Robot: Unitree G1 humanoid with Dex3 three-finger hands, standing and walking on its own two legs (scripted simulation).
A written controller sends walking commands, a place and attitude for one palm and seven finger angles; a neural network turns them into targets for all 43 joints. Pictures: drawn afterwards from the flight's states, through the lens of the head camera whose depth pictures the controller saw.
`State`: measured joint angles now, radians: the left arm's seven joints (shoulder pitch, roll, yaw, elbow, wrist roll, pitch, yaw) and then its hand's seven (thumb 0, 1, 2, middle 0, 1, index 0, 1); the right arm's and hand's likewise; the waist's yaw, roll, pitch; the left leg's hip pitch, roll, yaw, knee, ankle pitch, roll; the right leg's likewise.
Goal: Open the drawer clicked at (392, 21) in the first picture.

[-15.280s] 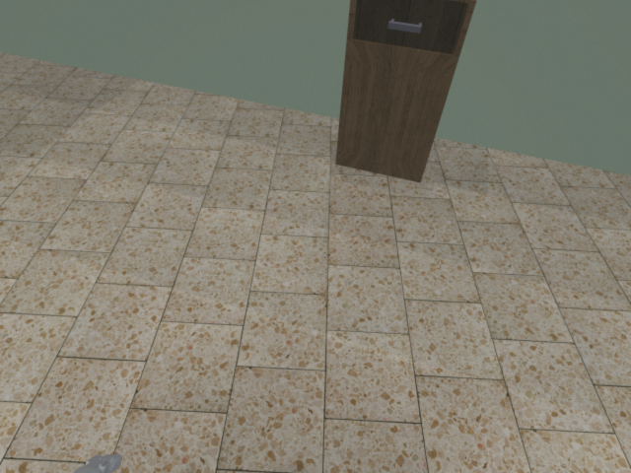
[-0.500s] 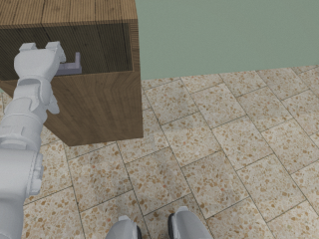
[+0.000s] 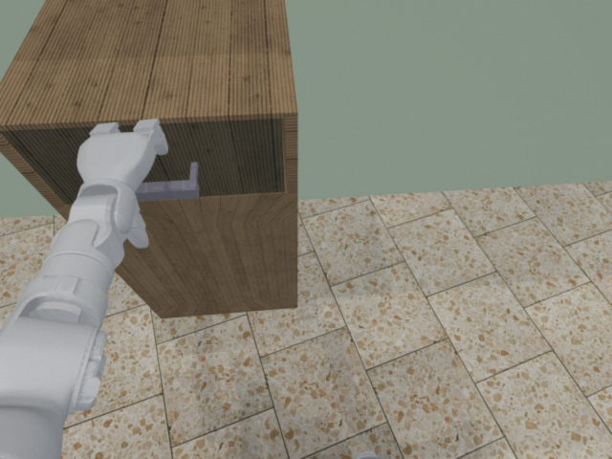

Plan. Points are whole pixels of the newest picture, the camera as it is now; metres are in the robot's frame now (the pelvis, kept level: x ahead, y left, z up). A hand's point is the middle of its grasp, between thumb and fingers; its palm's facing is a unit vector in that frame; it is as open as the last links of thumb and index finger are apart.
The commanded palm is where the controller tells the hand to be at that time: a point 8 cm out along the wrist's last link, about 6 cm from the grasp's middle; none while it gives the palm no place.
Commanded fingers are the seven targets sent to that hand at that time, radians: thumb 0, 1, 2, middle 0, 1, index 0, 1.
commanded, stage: lift the fingers back up to retry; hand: left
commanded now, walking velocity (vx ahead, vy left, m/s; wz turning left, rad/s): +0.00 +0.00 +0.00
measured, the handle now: (160, 180) +0.54 +0.22 -0.01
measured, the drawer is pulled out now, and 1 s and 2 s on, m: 0.00 0.00 0.00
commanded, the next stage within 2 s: re-aim the fingers above the handle in 0.08 s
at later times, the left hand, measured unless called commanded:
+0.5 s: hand (148, 188) +0.47 +0.21 +0.04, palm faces -0.07 -0.01 -1.00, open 13.8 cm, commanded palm +0.46 +0.21 +0.10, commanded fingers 0.00 -0.50 0.30 -0.30 -1.20 -0.30 -1.20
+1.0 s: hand (138, 193) +0.46 +0.22 +0.05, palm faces -0.06 -0.01 -1.00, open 13.8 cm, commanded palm +0.46 +0.22 +0.10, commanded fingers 0.00 -0.50 0.30 -0.30 -1.20 -0.30 -1.20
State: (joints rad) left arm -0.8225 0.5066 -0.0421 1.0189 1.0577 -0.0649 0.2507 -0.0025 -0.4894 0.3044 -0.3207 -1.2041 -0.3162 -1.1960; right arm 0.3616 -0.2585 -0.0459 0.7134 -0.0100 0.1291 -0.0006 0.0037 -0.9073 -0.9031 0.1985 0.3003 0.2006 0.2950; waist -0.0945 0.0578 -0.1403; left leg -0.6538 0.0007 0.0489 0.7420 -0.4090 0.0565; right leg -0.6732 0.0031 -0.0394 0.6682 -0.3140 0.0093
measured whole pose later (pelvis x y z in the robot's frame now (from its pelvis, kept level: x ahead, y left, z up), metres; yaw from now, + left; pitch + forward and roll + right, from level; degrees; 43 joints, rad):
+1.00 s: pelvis -0.01 -0.02 +0.00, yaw +0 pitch +17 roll -1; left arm -0.83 0.54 -0.01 1.08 1.09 -0.09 0.28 0.00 -0.49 0.30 -0.32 -1.20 -0.32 -1.20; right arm 0.34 -0.27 -0.04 0.72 0.00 0.09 -0.03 0.00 -0.91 -0.90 0.20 0.30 0.20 0.29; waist -0.11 0.04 -0.12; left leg -0.64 0.01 0.05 0.71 -0.37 0.04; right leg -0.68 0.01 -0.04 0.67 -0.30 -0.01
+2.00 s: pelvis -0.01 -0.01 +0.00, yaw +0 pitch +17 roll -1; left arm -0.83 0.50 -0.03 1.06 1.09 -0.06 0.27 0.00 -0.49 0.30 -0.32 -1.20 -0.32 -1.20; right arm 0.35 -0.26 -0.05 0.71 -0.01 0.10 -0.02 0.00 -0.91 -0.90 0.20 0.30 0.20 0.29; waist -0.10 0.05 -0.13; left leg -0.64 0.00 0.05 0.72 -0.39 0.04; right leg -0.67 0.01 -0.03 0.67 -0.30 -0.01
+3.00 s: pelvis -0.02 -0.01 -0.01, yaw -1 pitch +21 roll -2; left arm -0.84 0.53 0.01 1.13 1.11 -0.09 0.35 0.00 -0.49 0.30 -0.32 -1.21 -0.32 -1.20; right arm 0.37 -0.26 -0.04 0.74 -0.03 0.08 -0.01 0.00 -0.91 -0.90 0.20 0.30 0.20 0.30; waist -0.13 0.05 -0.14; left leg -0.79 0.01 0.06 0.84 -0.42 0.05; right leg -0.82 0.01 -0.03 0.78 -0.33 0.00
